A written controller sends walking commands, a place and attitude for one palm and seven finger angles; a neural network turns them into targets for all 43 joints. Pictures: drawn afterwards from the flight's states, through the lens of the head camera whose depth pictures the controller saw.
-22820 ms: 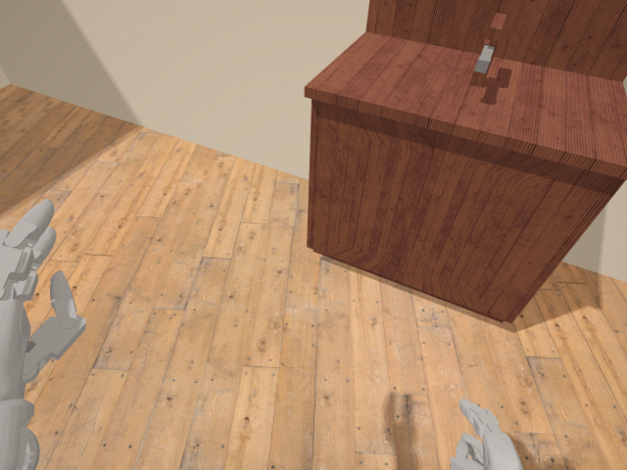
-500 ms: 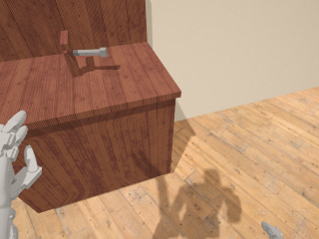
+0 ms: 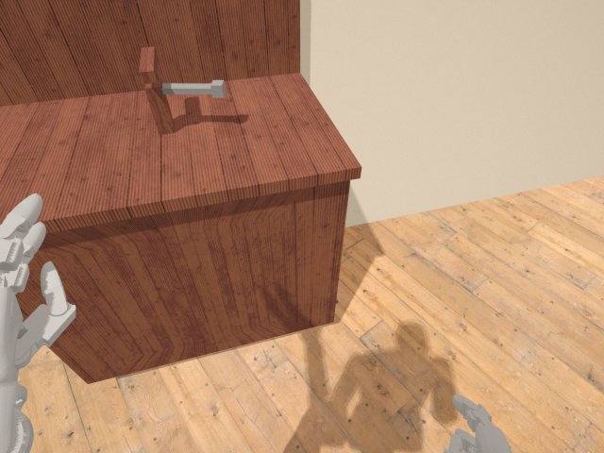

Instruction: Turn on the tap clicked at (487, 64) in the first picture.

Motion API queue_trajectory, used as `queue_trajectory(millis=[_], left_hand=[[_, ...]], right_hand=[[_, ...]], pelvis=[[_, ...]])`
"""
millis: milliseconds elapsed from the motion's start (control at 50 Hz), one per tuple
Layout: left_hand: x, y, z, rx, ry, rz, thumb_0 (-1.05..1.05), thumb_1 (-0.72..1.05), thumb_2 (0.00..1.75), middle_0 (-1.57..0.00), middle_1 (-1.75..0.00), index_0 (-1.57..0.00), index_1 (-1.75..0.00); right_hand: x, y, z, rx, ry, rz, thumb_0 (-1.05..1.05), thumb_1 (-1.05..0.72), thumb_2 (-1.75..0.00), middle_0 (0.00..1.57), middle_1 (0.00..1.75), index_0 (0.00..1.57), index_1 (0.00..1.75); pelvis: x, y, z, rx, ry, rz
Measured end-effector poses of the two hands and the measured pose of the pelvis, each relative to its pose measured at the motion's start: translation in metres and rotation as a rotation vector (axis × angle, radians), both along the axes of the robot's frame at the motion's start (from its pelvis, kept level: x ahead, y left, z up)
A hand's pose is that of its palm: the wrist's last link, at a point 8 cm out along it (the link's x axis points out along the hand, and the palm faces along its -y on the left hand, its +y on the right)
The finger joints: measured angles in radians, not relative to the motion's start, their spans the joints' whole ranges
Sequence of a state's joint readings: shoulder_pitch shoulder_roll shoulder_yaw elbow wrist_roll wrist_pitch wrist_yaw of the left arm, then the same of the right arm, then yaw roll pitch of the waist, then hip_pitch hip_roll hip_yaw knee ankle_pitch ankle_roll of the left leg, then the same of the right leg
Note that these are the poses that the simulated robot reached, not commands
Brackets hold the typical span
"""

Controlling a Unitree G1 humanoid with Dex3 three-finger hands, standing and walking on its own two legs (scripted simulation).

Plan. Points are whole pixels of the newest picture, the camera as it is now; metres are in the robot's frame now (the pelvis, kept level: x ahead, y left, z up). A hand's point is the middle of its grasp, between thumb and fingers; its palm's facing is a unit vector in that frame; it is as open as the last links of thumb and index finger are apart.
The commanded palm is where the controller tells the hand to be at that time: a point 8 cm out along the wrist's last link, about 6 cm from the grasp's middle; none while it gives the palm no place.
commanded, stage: stand and check the lever's angle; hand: left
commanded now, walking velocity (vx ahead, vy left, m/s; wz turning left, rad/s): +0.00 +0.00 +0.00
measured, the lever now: (218, 89) +0.79 +0.24 +0.12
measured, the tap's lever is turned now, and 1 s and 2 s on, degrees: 74 74 74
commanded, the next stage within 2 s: stand and wait in 0.18 s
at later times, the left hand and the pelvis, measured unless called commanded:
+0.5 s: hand (77, 277) +0.25 +0.26 +0.16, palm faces +0.37 -0.85 -0.38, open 7.4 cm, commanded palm +0.20 +0.30 +0.18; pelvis +0.03 +0.02 +0.01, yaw -1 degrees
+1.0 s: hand (68, 284) +0.24 +0.27 +0.16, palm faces +0.37 -0.85 -0.37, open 7.4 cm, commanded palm +0.19 +0.31 +0.18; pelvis +0.02 +0.03 +0.01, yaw -1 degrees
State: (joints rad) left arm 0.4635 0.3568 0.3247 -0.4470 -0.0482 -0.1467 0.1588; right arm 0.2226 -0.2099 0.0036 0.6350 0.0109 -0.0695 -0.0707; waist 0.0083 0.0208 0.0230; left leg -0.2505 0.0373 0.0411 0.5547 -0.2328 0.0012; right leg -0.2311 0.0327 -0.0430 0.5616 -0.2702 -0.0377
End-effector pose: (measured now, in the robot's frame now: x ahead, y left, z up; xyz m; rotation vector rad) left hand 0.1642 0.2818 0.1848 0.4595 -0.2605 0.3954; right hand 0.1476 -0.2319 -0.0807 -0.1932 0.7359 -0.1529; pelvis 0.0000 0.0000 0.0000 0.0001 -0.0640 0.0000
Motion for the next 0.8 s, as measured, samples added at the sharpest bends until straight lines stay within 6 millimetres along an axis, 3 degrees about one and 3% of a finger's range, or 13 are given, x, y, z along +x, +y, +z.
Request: queue_trajectory(millis=[160,380,800], left_hand=[[0.021,0.009,-0.010,-0.052,0.050,0.021,0.01,0.90,0.90,-0.21,-0.30,-0.21,-0.30],[0.044,0.014,-0.003,-0.011,0.068,-0.047,0.01,0.89,0.90,-0.21,-0.30,-0.21,-0.30],[0.041,0.023,-0.007,-0.045,0.081,-0.021,0.01,0.89,0.90,-0.21,-0.30,-0.21,-0.30]], right_hand=[[0.028,0.007,0.011,-0.018,-0.011,0.035,0.01,-0.91,-0.90,0.21,0.30,0.20,0.30],[0.053,0.022,0.024,-0.012,-0.045,0.016,0.01,-0.90,-0.90,0.21,0.30,0.20,0.30],[0.040,0.027,0.018,-0.017,-0.006,0.004,0.01,-0.90,-0.90,0.21,0.30,0.20,0.30]], pelvis=[[0.014,0.007,0.006,-0.010,0.026,-0.002],[0.028,0.018,0.010,-0.011,0.047,-0.018],[0.027,0.026,0.012,-0.018,0.054,-0.023]])
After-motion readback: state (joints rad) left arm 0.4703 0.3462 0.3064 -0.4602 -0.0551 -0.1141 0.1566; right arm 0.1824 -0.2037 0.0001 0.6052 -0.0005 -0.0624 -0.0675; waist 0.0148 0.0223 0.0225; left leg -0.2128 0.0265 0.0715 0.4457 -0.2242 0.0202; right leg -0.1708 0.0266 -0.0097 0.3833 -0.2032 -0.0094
